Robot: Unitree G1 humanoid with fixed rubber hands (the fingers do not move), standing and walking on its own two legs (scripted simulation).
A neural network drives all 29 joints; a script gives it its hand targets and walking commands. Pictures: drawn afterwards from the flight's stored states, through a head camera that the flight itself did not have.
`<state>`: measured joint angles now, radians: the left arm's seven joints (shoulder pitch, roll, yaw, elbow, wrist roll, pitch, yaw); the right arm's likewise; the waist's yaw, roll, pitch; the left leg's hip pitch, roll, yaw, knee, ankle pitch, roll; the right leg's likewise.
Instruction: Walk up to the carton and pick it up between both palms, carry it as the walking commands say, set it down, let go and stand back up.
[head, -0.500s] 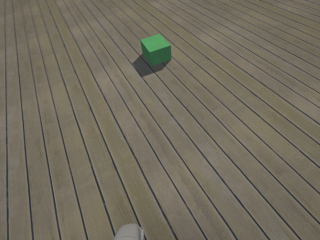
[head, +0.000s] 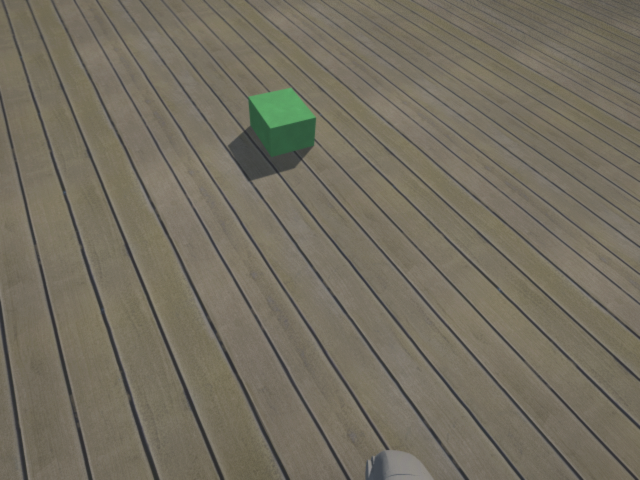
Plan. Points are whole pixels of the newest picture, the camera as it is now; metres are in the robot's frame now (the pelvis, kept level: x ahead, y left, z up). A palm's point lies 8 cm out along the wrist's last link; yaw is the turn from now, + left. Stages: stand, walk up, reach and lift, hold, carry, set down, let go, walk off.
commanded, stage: walk up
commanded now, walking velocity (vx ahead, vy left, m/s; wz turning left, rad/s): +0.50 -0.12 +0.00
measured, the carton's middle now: (281, 121) +1.76 +0.10 -0.70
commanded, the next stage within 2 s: none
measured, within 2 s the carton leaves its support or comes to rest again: neither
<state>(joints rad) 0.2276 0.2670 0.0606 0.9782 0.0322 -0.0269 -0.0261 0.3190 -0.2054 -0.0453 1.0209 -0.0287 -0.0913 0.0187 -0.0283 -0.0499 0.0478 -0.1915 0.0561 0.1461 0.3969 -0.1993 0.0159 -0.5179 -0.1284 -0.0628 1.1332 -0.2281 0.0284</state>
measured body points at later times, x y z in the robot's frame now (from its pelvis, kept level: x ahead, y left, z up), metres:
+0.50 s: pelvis +0.25 -0.07 +0.00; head +0.27 -0.11 +0.45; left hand +0.27 +0.20 -0.12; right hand +0.27 -0.32 -0.17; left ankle +0.19 +0.10 -0.65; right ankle +0.27 -0.16 -0.75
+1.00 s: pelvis +0.48 +0.03 -0.01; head +0.51 +0.06 +0.44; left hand +0.48 +0.29 -0.17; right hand +0.55 -0.21 -0.14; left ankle +0.51 +0.14 -0.75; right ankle +0.39 -0.12 -0.65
